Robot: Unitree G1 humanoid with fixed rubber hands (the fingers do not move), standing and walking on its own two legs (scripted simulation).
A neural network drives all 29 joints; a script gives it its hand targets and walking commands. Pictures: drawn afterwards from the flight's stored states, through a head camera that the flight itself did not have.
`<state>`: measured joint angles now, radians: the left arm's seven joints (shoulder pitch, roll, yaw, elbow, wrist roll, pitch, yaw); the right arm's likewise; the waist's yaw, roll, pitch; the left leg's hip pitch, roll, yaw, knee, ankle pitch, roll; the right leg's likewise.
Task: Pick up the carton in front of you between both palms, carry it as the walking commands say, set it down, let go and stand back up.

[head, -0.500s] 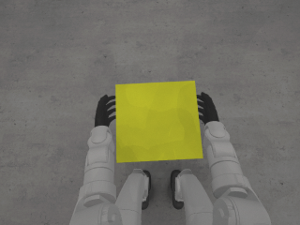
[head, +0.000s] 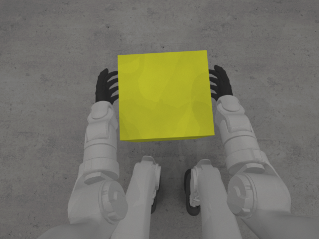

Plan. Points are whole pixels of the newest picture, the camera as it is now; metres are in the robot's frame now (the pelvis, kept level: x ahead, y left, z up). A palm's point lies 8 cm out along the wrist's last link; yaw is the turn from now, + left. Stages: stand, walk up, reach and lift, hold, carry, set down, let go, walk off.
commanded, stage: set down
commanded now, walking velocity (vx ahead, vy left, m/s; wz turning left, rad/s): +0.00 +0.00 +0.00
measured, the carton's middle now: (164, 105) +0.43 +0.05 -0.17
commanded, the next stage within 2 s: none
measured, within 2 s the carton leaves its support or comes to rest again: rests again in 1.30 s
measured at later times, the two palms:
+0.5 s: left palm (116, 105) +0.44 +0.22 -0.24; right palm (203, 96) +0.50 -0.07 -0.26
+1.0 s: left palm (119, 104) +0.47 +0.24 -0.34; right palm (194, 94) +0.54 -0.06 -0.36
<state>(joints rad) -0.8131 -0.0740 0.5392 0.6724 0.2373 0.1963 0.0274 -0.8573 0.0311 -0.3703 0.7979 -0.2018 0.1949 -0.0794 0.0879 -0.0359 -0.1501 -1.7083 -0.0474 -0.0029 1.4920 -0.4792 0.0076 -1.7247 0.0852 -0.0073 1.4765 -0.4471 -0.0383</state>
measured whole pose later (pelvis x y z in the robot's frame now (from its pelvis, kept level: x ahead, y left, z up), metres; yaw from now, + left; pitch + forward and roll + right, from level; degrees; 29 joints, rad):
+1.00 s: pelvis -0.02 +0.00 -0.20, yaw +2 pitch +40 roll +2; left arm -1.23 0.12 0.45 0.71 -0.05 0.23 0.14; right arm -1.41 -0.24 -0.06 0.98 0.06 0.22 -0.16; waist 0.13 0.00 0.27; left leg -2.26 -0.06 0.04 2.17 -0.60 0.00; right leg -2.29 0.06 -0.04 2.17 -0.57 -0.05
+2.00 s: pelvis -0.03 -0.01 -0.22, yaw +2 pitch +32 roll +3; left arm -1.34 0.19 0.50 1.06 0.09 0.10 0.01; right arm -1.50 -0.30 -0.15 1.20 -0.04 0.11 -0.05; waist 0.14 -0.01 0.41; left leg -2.21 -0.05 0.05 2.23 -0.59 -0.02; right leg -2.26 0.07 -0.04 2.23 -0.54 -0.06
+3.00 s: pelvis +0.00 +0.00 -0.03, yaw +2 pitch +46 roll +2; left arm -0.97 0.21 0.31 0.74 -0.12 0.18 0.06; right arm -1.20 -0.35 -0.13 0.94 0.04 0.21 -0.02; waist 0.14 -0.04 -0.06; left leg -1.87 -0.07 0.02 1.55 -0.48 0.00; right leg -1.90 0.08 0.02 1.56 -0.46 -0.03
